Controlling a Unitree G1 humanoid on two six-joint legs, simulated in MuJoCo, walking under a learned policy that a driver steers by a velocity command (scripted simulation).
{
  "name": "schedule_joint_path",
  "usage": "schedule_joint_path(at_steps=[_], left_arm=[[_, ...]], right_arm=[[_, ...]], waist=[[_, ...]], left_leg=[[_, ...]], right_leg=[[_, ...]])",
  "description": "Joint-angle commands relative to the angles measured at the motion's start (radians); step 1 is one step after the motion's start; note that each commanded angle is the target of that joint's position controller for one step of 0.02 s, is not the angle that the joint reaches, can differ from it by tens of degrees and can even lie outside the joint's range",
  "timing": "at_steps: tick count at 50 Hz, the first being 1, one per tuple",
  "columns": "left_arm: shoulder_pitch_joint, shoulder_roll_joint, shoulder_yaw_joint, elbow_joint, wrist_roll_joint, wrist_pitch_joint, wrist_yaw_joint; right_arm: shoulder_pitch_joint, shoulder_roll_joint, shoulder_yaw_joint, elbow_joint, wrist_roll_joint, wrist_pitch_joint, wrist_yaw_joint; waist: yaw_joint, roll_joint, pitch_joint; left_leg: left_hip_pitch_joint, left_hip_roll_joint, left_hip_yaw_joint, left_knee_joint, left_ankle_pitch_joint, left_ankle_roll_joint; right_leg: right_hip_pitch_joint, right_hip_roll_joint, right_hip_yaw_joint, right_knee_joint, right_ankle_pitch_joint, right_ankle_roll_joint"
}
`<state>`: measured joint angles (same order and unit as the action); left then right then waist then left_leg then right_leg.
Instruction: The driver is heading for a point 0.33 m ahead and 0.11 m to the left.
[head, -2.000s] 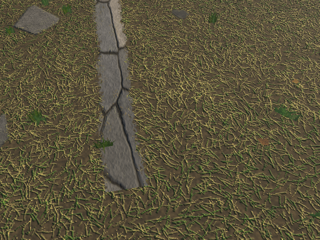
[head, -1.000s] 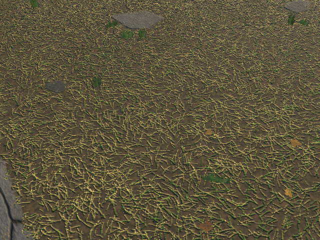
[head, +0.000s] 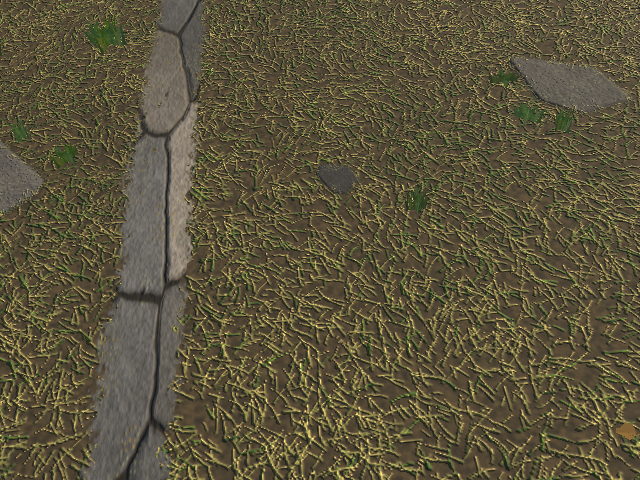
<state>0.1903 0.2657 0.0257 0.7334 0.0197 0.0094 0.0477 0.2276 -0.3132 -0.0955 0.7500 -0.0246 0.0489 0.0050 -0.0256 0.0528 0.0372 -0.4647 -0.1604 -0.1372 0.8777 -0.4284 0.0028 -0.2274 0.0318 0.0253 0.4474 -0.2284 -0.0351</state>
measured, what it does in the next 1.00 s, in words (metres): steps on the spot, turning left: left foot, then right foot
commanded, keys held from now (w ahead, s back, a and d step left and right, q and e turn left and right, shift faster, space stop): q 0.58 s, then no key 0.32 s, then w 0.10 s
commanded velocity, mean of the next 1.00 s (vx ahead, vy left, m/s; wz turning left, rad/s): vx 0.01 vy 0.00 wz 0.46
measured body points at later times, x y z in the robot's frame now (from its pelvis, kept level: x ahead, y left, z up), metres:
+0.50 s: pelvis -0.02 +0.03 +0.00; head +0.00 +0.07 +0.44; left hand -0.01 +0.33 -0.13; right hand +0.20 -0.19 -0.09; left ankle -0.05 +0.10 -0.74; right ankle -0.01 -0.11 -0.68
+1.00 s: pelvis +0.00 +0.02 +0.00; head +0.01 +0.00 +0.45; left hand -0.03 +0.30 -0.11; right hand +0.20 -0.18 -0.13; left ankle -0.06 +0.10 -0.72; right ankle +0.04 -0.08 -0.74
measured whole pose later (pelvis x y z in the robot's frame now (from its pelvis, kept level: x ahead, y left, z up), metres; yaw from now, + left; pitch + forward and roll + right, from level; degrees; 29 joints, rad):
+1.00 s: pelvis +0.00 +0.02 +0.00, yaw +27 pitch -1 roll +0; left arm 0.23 0.25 0.02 0.78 0.02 0.02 0.01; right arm 0.25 -0.27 -0.02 0.80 -0.03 0.03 0.00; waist 0.00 0.04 0.02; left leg -0.29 -0.11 -0.10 0.67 -0.41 0.05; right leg -0.18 0.03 0.01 0.43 -0.23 -0.04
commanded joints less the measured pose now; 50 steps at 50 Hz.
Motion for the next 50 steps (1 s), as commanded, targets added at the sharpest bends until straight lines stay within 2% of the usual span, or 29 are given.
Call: schedule_joint_path(at_steps=[1,4,6,8,12,14,16,17,18,19,20,21,22,23,24,25,26,28,29,33,38,42,44,45,46,47,48,49,50], left_arm=[[-0.074,0.115,0.026,-0.093,0.001,-0.011,-0.001],[0.003,0.125,0.033,-0.085,0.006,-0.009,-0.003],[0.054,0.14,0.042,-0.071,0.004,-0.009,-0.003],[0.076,0.154,0.05,-0.062,0.005,-0.01,-0.006],[0.055,0.172,0.061,-0.063,0.009,-0.012,-0.022],[0.047,0.186,0.067,-0.06,0.01,-0.01,-0.03],[0.047,0.199,0.072,-0.054,0.007,-0.006,-0.035],[0.037,0.204,0.074,-0.053,0.0,-0.002,-0.037],[0.028,0.202,0.075,-0.05,-0.01,0.002,-0.037],[0.067,0.183,0.072,-0.04,-0.008,0.006,-0.039],[0.113,0.081,0.047,-0.075,0.016,0.018,-0.044],[-0.001,0.107,0.043,-0.124,0.013,0.037,-0.026],[-0.021,0.134,0.05,-0.114,0.005,0.045,-0.023],[-0.015,0.14,0.054,-0.099,-0.008,0.041,-0.028],[0.0,0.151,0.058,-0.081,-0.008,0.034,-0.032],[0.021,0.162,0.063,-0.07,0.003,0.034,-0.037],[0.041,0.161,0.064,-0.059,0.009,0.034,-0.041],[0.04,0.146,0.061,-0.058,0.005,0.039,-0.045],[0.031,0.139,0.059,-0.061,0.003,0.042,-0.045],[0.01,0.129,0.055,-0.057,0.001,0.05,-0.039],[-0.021,0.112,0.045,-0.056,-0.005,0.045,-0.036],[-0.002,0.103,0.037,-0.044,-0.017,0.037,-0.027],[0.053,0.08,0.028,-0.019,-0.017,0.028,-0.02],[0.073,0.077,0.022,-0.009,-0.009,0.016,-0.013],[0.089,0.118,0.022,-0.01,0.015,0.0,-0.007],[0.044,0.208,0.038,-0.022,0.012,-0.004,-0.015],[0.096,0.223,0.054,0.013,0.013,0.001,-0.026],[0.11,0.184,0.047,0.03,0.011,-0.001,-0.037],[0.093,0.16,0.041,0.037,0.003,-0.003,-0.041]], right_arm=[[0.089,-0.109,-0.031,-0.025,-0.004,0.01,0.015],[0.029,-0.094,-0.02,-0.046,0.011,0.021,0.031],[-0.017,-0.083,-0.012,-0.063,0.012,0.026,0.036],[-0.042,-0.075,-0.006,-0.075,0.013,0.031,0.04],[-0.075,-0.053,0.01,-0.1,0.019,0.034,0.047],[-0.076,-0.055,0.013,-0.11,0.025,0.031,0.046],[-0.072,-0.059,0.013,-0.118,0.028,0.025,0.045],[-0.053,-0.055,0.014,-0.115,0.024,0.02,0.042],[-0.02,-0.054,0.014,-0.106,0.013,0.011,0.036],[0.01,-0.095,0.005,-0.098,-0.003,-0.004,0.024],[0.019,-0.211,-0.011,-0.119,-0.007,-0.021,0.013],[0.102,-0.285,-0.042,-0.111,0.016,-0.022,0.014],[0.095,-0.227,-0.028,-0.095,0.02,-0.019,0.013],[0.022,-0.173,-0.011,-0.102,0.024,-0.015,0.008],[-0.04,-0.147,-0.002,-0.112,0.02,-0.01,0.004],[-0.054,-0.137,0.001,-0.118,0.026,-0.011,-0.004],[-0.049,-0.131,0.005,-0.116,0.026,-0.012,-0.004],[-0.019,-0.142,0.001,-0.107,0.026,-0.018,-0.001],[-0.006,-0.148,-0.002,-0.102,0.025,-0.02,0.0],[0.028,-0.133,0.006,-0.088,0.015,-0.024,-0.003],[0.042,-0.13,0.014,-0.068,0.001,-0.026,-0.007],[0.015,-0.122,0.024,-0.051,-0.003,-0.024,-0.009],[-0.016,-0.105,0.035,-0.04,0.008,-0.022,-0.015],[-0.016,-0.081,0.046,-0.035,0.015,-0.025,-0.02],[0.024,-0.023,0.064,-0.032,0.016,-0.033,-0.019],[0.073,-0.018,0.066,-0.025,0.021,-0.034,-0.02],[0.018,-0.087,0.051,-0.026,-0.007,-0.03,-0.021],[-0.025,-0.113,0.04,-0.034,-0.014,-0.033,-0.014],[-0.02,-0.108,0.036,-0.024,-0.017,-0.036,-0.004]], waist=[[-0.037,-0.187,-0.046],[0.013,-0.191,-0.055],[0.045,-0.199,-0.057],[0.058,-0.211,-0.061],[0.059,-0.227,-0.065],[0.057,-0.244,-0.073],[0.053,-0.251,-0.079],[0.034,-0.238,-0.082],[0.004,-0.202,-0.089],[-0.01,-0.079,-0.104],[0.039,0.21,-0.114],[-0.059,0.204,-0.109],[-0.037,0.097,-0.063],[-0.003,0.071,-0.013],[0.027,0.06,-0.005],[0.032,0.078,-0.018],[0.037,0.073,-0.049],[0.031,0.044,-0.073],[0.026,0.042,-0.069],[0.005,0.068,-0.059],[-0.009,0.061,-0.049],[0.004,0.064,-0.049],[0.048,0.041,-0.052],[0.061,0.011,-0.058],[0.042,-0.114,-0.106],[0.005,-0.228,-0.079],[0.062,-0.262,-0.032],[0.065,-0.223,0.04],[0.047,-0.206,0.08]], left_leg=[[-0.07,0.055,0.044,0.307,-0.001,-0.033],[-0.119,0.077,0.08,0.287,0.016,-0.065],[-0.14,0.092,0.089,0.22,0.01,-0.076],[-0.123,0.107,0.102,0.15,-0.004,-0.076],[0.015,0.137,0.154,-0.022,-0.024,-0.049],[0.092,0.133,0.187,-0.101,-0.032,-0.028],[0.144,0.127,0.208,-0.196,-0.016,-0.006],[0.194,0.121,0.218,-0.287,0.037,0.008],[0.282,0.111,0.217,-0.43,0.155,0.024],[0.404,0.168,0.088,-0.554,0.249,0.044],[0.532,0.48,-0.307,-0.57,0.58,0.108],[0.437,0.557,-0.389,-0.54,0.806,0.276],[0.43,0.501,-0.306,-0.541,0.762,0.287],[0.378,0.43,-0.229,-0.556,0.684,0.256],[0.367,0.364,-0.18,-0.563,0.628,0.215],[0.373,0.334,-0.159,-0.561,0.655,0.206],[0.382,0.318,-0.147,-0.556,0.682,0.204],[0.396,0.314,-0.16,-0.553,0.672,0.204],[0.399,0.312,-0.174,-0.556,0.64,0.206],[0.398,0.316,-0.207,-0.575,0.538,0.217],[0.348,0.323,-0.24,-0.564,0.485,0.224],[0.29,0.316,-0.265,-0.531,0.534,0.208],[0.248,0.291,-0.263,-0.493,0.539,0.168],[0.195,0.266,-0.259,-0.477,0.466,0.121],[0.14,0.201,-0.196,-0.401,0.227,0.074],[0.045,0.046,-0.025,-0.309,0.002,0.062],[0.042,0.064,0.037,-0.179,-0.085,0.059],[-0.018,0.084,0.043,-0.074,-0.068,0.054],[-0.056,0.1,0.049,-0.022,-0.033,0.041]], right_leg=[[0.07,-0.251,0.141,-0.135,0.467,-0.142],[0.168,-0.244,0.081,-0.106,0.559,-0.151],[0.235,-0.266,0.08,-0.096,0.563,-0.163],[0.257,-0.289,0.074,-0.092,0.55,-0.173],[0.19,-0.31,0.02,-0.079,0.508,-0.167],[0.156,-0.316,-0.003,-0.059,0.507,-0.159],[0.145,-0.327,-0.011,-0.025,0.488,-0.144],[0.125,-0.323,-0.029,0.013,0.459,-0.123],[0.073,-0.307,-0.067,0.081,0.38,-0.08],[-0.04,-0.266,-0.123,0.222,0.211,-0.016],[-0.297,-0.143,-0.197,0.498,-0.386,0.061],[-0.372,-0.041,-0.063,0.609,-0.447,0.069],[-0.392,-0.074,-0.011,0.675,-0.376,0.069],[-0.383,-0.084,0.005,0.666,-0.282,0.065],[-0.368,-0.091,0.012,0.634,-0.214,0.066],[-0.353,-0.083,0.001,0.639,-0.175,0.072],[-0.333,-0.073,0.0,0.651,-0.152,0.078],[-0.332,-0.062,0.004,0.638,-0.134,0.084],[-0.341,-0.06,0.007,0.619,-0.13,0.086],[-0.333,-0.056,0.005,0.516,-0.133,0.086],[-0.233,-0.039,0.004,0.38,-0.165,0.059],[-0.085,-0.011,-0.008,0.225,-0.183,0.031],[0.055,-0.006,-0.016,0.002,-0.063,0.014],[0.16,-0.045,0.027,-0.139,0.066,0.005],[0.251,-0.202,0.19,-0.211,0.003,-0.023],[0.229,-0.321,0.364,-0.243,-0.109,-0.11],[0.119,-0.377,0.438,-0.283,-0.3,-0.197],[0.095,-0.355,0.453,-0.335,-0.446,-0.208],[0.084,-0.321,0.417,-0.355,-0.459,-0.188]])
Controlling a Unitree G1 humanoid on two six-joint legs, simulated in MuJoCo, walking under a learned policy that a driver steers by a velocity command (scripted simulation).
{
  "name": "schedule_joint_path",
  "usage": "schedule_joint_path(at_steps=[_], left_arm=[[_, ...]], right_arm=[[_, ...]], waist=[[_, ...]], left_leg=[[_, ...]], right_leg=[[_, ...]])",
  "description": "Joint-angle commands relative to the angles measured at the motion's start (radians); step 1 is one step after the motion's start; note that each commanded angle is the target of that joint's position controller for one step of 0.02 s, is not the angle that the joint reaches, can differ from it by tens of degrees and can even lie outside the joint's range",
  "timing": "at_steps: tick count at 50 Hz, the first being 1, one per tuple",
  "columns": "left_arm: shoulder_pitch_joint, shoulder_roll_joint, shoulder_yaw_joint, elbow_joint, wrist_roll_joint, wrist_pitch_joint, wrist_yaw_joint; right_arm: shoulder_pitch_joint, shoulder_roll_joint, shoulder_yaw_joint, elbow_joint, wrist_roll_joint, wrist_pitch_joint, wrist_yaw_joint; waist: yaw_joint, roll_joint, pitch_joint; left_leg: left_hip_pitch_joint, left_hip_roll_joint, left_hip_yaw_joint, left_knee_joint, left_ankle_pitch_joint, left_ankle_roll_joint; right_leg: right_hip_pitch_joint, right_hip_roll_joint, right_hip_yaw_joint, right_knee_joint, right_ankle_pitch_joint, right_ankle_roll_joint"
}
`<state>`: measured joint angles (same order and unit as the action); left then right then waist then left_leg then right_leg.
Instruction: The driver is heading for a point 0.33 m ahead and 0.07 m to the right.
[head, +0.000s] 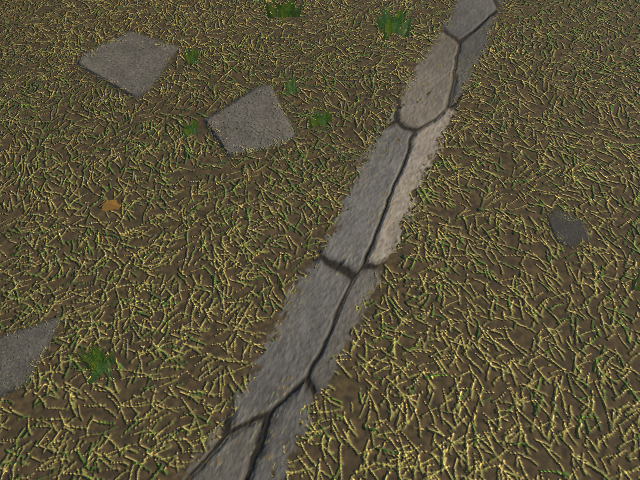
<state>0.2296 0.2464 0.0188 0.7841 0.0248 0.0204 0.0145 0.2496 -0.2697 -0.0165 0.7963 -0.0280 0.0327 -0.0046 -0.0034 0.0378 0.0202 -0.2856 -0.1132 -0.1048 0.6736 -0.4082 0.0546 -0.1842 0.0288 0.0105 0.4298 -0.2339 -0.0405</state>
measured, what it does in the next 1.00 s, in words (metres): walks ahead: left foot, then right foot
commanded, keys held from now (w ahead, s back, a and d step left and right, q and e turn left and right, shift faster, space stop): w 0.36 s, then w+e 0.06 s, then no key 0.58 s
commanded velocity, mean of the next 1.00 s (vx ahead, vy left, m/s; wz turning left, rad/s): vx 0.24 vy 0.00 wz -0.01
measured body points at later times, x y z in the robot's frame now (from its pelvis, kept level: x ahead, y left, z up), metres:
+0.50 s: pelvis +0.15 +0.05 +0.01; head +0.16 +0.07 +0.45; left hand +0.21 +0.31 -0.14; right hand +0.19 -0.22 -0.12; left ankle +0.11 +0.12 -0.74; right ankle +0.13 -0.09 -0.67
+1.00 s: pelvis +0.28 +0.02 -0.01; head +0.30 +0.02 +0.44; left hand +0.35 +0.26 -0.15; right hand +0.30 -0.21 -0.16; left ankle +0.27 +0.16 -0.72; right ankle +0.35 -0.04 -0.74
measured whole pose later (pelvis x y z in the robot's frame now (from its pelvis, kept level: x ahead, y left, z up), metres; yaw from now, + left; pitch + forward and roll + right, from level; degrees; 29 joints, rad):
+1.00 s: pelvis +0.28 +0.02 -0.01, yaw -2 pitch -1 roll +0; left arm 0.21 0.19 0.00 0.98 0.02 -0.02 0.02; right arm 0.23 -0.20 0.00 1.04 -0.02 0.03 -0.03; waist 0.00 0.02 0.07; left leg -0.29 0.01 -0.03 0.73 -0.44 0.01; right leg -0.29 0.06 -0.08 0.42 -0.11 -0.10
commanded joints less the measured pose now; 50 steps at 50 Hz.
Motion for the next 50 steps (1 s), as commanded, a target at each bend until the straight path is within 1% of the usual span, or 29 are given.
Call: schedule_joint_path(at_steps=[1,5,11,13,15,16,17,18,19,20,21,22,23,25,26,31,33,35,36,37,38,39,40,41,42,43,44,46,50], left_arm=[[0.042,0.167,0.045,-0.011,-0.006,-0.018,-0.007],[0.086,0.159,0.051,0.025,-0.012,-0.053,-0.012],[0.145,0.179,0.066,0.07,-0.007,-0.071,-0.023],[0.131,0.188,0.07,0.074,-0.01,-0.072,-0.028],[0.111,0.176,0.067,0.075,-0.015,-0.071,-0.028],[0.093,0.13,0.052,0.064,-0.009,-0.077,-0.029],[0.062,0.028,0.021,0.01,-0.021,-0.085,-0.038],[0.04,0.11,0.041,0.002,-0.005,-0.08,-0.029],[0.048,0.145,0.052,0.018,-0.002,-0.075,-0.032],[0.064,0.127,0.049,0.038,-0.009,-0.077,-0.044],[0.074,0.115,0.048,0.05,-0.014,-0.076,-0.051],[0.072,0.112,0.048,0.059,-0.001,-0.071,-0.054],[0.089,0.099,0.045,0.074,0.008,-0.065,-0.054],[0.087,0.079,0.041,0.074,0.011,-0.057,-0.051],[0.065,0.067,0.037,0.067,0.012,-0.054,-0.049],[-0.097,0.016,0.005,0.027,0.003,-0.052,-0.043],[-0.079,0.024,0.004,0.04,0.001,-0.054,-0.032],[-0.01,0.047,0.01,0.071,0.003,-0.062,-0.019],[0.066,0.056,0.015,0.104,0.008,-0.071,-0.012],[0.138,0.086,0.023,0.13,0.017,-0.087,-0.005],[0.234,0.171,0.041,0.148,0.03,-0.096,0.0],[0.234,0.173,0.04,0.156,0.002,-0.086,-0.001],[0.173,0.137,0.033,0.138,-0.038,-0.077,-0.007],[0.073,0.103,0.022,0.123,-0.037,-0.069,-0.002],[0.007,0.061,0.008,0.115,-0.027,-0.062,0.003],[-0.033,0.044,0.001,0.114,-0.021,-0.058,0.011],[-0.043,0.04,-0.002,0.124,-0.013,-0.055,0.015],[-0.016,0.047,-0.002,0.145,-0.002,-0.057,0.015],[-0.009,0.08,0.006,0.169,-0.007,-0.044,0.012]], right_arm=[[-0.019,-0.145,-0.043,-0.055,-0.015,-0.022,0.018],[-0.065,-0.089,-0.029,-0.042,-0.014,-0.045,0.046],[-0.166,-0.077,-0.018,-0.062,-0.005,-0.058,0.047],[-0.133,-0.079,-0.019,-0.051,-0.001,-0.064,0.04],[0.005,-0.092,-0.026,0.001,-0.005,-0.079,0.026],[0.133,-0.133,-0.041,0.041,-0.01,-0.09,0.014],[0.254,-0.253,-0.069,0.051,-0.02,-0.096,0.001],[0.275,-0.283,-0.081,0.074,-0.007,-0.091,0.003],[0.181,-0.213,-0.063,0.053,-0.005,-0.091,0.007],[0.109,-0.154,-0.048,0.033,-0.003,-0.098,0.01],[0.073,-0.122,-0.038,0.026,-0.003,-0.106,0.007],[0.07,-0.095,-0.027,0.032,-0.001,-0.115,0.003],[0.073,-0.085,-0.022,0.041,0.0,-0.122,0.001],[0.109,-0.088,-0.02,0.072,0.01,-0.131,0.003],[0.122,-0.082,-0.016,0.085,0.015,-0.131,0.003],[0.145,-0.066,-0.002,0.143,0.017,-0.113,-0.006],[0.16,-0.074,-0.004,0.169,0.016,-0.108,-0.01],[0.135,-0.081,-0.007,0.179,0.019,-0.105,-0.016],[0.116,-0.083,-0.008,0.184,0.024,-0.102,-0.017],[0.126,-0.085,-0.008,0.188,0.03,-0.103,-0.016],[0.176,-0.048,0.002,0.169,0.035,-0.106,-0.019],[0.326,0.025,0.012,0.219,0.066,-0.083,-0.016],[0.272,-0.042,-0.004,0.234,0.032,-0.056,-0.022],[0.191,-0.036,-0.007,0.217,0.009,-0.047,-0.018],[0.142,-0.021,-0.006,0.214,-0.002,-0.042,-0.016],[0.126,-0.01,-0.004,0.216,-0.004,-0.032,-0.014],[0.152,0.011,0.001,0.234,-0.006,-0.021,-0.014],[0.171,0.03,0.006,0.26,0.002,-0.007,-0.022],[0.122,0.027,0.006,0.275,0.008,0.01,-0.033]], waist=[[0.01,-0.196,0.096],[0.032,-0.156,0.058],[0.067,-0.171,0.058],[0.038,-0.157,0.061],[-0.037,-0.1,0.039],[-0.096,-0.023,-0.017],[-0.145,0.219,-0.096],[-0.132,0.193,-0.036],[-0.073,0.072,0.051],[-0.041,0.043,0.076],[-0.018,0.044,0.076],[-0.01,0.042,0.078],[0.001,0.033,0.06],[0.019,0.038,0.03],[0.02,0.041,0.026],[-0.016,0.08,0.035],[-0.012,0.085,0.016],[0.024,0.071,-0.003],[0.064,0.042,-0.027],[0.094,-0.007,-0.07],[0.092,-0.135,-0.188],[0.043,-0.255,-0.345],[0.04,-0.133,-0.295],[0.02,-0.126,-0.153],[0.001,-0.093,-0.071],[-0.021,-0.105,-0.026],[-0.039,-0.128,-0.02],[-0.037,-0.122,-0.046],[-0.017,-0.139,-0.051]], left_leg=[[-0.255,0.069,0.033,0.209,-0.008,-0.022],[-0.278,0.097,0.107,0.168,0.076,-0.048],[-0.153,0.112,0.155,-0.061,0.075,-0.04],[-0.024,0.101,0.174,-0.146,0.124,-0.017],[0.229,0.077,0.173,-0.253,0.175,0.003],[0.403,0.151,0.07,-0.298,0.103,0.02],[0.552,0.424,-0.337,-0.467,-0.245,0.102],[0.446,0.523,-0.571,-0.559,-0.382,0.179],[0.371,0.486,-0.465,-0.538,-0.355,0.173],[0.31,0.432,-0.355,-0.544,-0.236,0.144],[0.285,0.389,-0.248,-0.561,-0.103,0.112],[0.269,0.358,-0.165,-0.561,0.095,0.098],[0.271,0.329,-0.087,-0.537,0.342,0.09],[0.279,0.325,0.015,-0.466,0.82,0.108],[0.275,0.32,0.053,-0.451,0.929,0.113],[0.231,0.256,0.148,-0.414,1.033,0.09],[0.255,0.279,0.128,-0.362,1.06,0.088],[0.267,0.297,0.103,-0.279,1.084,0.079],[0.265,0.278,0.108,-0.185,1.053,0.062],[0.212,0.237,0.125,-0.061,0.892,0.034],[0.062,0.167,0.162,0.167,0.437,0.004],[-0.025,0.039,0.119,0.404,-0.222,-0.012],[-0.032,0.066,0.042,0.451,-0.236,-0.016],[-0.079,0.083,0.046,0.457,-0.204,-0.019],[-0.076,0.109,0.042,0.4,-0.147,-0.024],[-0.032,0.128,0.047,0.323,-0.101,-0.035],[0.029,0.126,0.067,0.263,-0.069,-0.044],[0.072,0.11,0.094,0.152,-0.068,-0.054],[0.111,0.113,0.108,-0.009,0.031,-0.05]], right_leg=[[0.067,-0.282,0.383,-0.342,-0.408,-0.161],[0.142,-0.223,0.264,-0.322,-0.222,-0.158],[0.077,-0.241,0.227,-0.291,-0.17,-0.179],[-0.006,-0.244,0.214,-0.263,-0.151,-0.169],[-0.149,-0.203,0.166,-0.142,-0.111,-0.134],[-0.245,-0.149,0.105,0.019,-0.087,-0.102],[-0.436,-0.015,-0.035,0.362,-0.209,-0.045],[-0.543,0.021,-0.013,0.556,-0.315,-0.054],[-0.563,-0.041,0.058,0.64,-0.244,-0.075],[-0.538,-0.063,0.079,0.636,-0.155,-0.075],[-0.506,-0.081,0.078,0.616,-0.093,-0.066],[-0.477,-0.088,0.064,0.603,-0.054,-0.049],[-0.449,-0.077,0.044,0.616,-0.027,-0.033],[-0.429,-0.062,0.015,0.617,-0.013,-0.004],[-0.43,-0.057,-0.002,0.595,0.002,0.01],[-0.301,-0.025,-0.106,0.265,0.146,0.022],[-0.239,-0.012,-0.104,0.211,0.159,-0.002],[-0.154,0.003,-0.089,0.15,0.15,-0.038],[-0.064,0.014,-0.088,0.062,0.207,-0.055],[0.077,-0.037,-0.04,-0.014,0.434,-0.07],[0.307,-0.26,0.153,0.078,0.956,-0.128],[0.404,-0.455,0.379,0.077,1.21,-0.324],[0.278,-0.418,0.36,0.01,0.952,-0.331],[0.148,-0.377,0.312,-0.063,0.713,-0.303],[0.047,-0.332,0.262,-0.123,0.552,-0.26],[-0.043,-0.287,0.2,-0.165,0.479,-0.221],[-0.098,-0.249,0.147,-0.176,0.446,-0.192],[-0.093,-0.225,0.12,-0.173,0.388,-0.175],[-0.128,-0.22,0.153,-0.214,0.001,-0.156]])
